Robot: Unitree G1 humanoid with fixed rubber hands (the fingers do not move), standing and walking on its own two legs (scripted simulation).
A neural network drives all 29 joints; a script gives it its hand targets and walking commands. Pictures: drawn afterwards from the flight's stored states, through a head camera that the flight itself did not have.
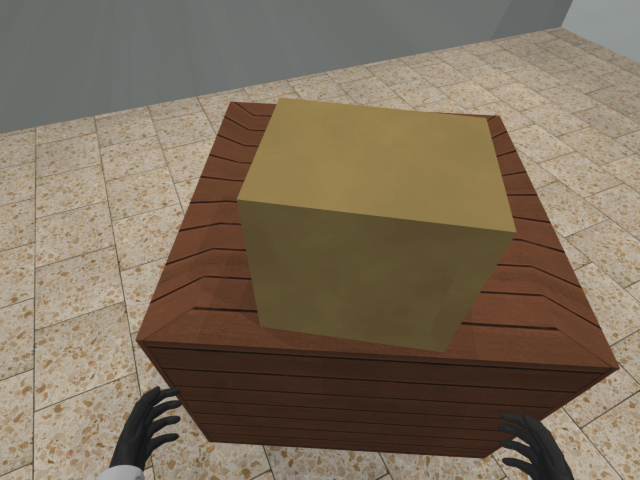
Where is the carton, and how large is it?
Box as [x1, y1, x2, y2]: [237, 97, 516, 351]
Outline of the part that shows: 279,97 237,197 237,203 260,326 443,351 516,232 486,119 481,117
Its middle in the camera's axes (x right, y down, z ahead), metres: +0.07 -0.02 +0.62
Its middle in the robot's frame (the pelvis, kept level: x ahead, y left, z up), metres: +0.48 -0.03 +0.02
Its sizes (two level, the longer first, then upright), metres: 0.315 0.236 0.298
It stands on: a pedestal, 0.65 m high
